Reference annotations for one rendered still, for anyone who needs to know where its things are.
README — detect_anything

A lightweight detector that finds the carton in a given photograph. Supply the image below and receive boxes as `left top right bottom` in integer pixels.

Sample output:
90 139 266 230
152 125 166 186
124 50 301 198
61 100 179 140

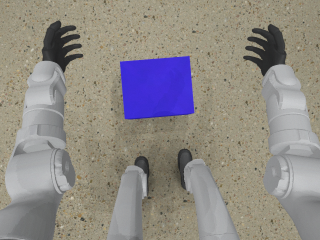
120 56 195 120

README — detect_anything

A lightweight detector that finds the right robot hand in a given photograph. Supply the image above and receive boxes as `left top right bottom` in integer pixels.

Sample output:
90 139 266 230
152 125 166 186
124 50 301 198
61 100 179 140
243 24 287 77

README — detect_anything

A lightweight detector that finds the robot right thigh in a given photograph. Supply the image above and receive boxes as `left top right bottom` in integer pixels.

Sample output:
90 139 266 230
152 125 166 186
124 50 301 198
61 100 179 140
184 163 240 240

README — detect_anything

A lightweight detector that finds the robot right forearm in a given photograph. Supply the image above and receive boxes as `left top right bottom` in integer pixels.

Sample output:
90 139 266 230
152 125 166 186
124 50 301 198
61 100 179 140
261 64 320 159

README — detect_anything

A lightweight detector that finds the robot left forearm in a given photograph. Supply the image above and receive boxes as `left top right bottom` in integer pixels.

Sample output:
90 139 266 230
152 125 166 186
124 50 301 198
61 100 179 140
5 61 67 197

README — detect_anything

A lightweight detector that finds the right robot upper arm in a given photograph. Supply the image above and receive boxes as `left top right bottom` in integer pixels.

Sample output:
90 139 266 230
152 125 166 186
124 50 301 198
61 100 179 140
263 153 320 240

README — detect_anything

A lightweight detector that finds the robot right shin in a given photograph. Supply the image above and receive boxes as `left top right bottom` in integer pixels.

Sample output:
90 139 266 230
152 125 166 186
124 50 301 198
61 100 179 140
183 159 212 184

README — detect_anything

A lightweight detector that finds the left robot hand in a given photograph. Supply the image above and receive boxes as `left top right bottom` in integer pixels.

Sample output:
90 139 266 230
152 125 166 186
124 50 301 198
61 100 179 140
42 20 84 73

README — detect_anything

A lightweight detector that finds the left robot upper arm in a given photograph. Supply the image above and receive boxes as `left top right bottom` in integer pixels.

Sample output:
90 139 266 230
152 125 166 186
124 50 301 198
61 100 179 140
0 148 76 240

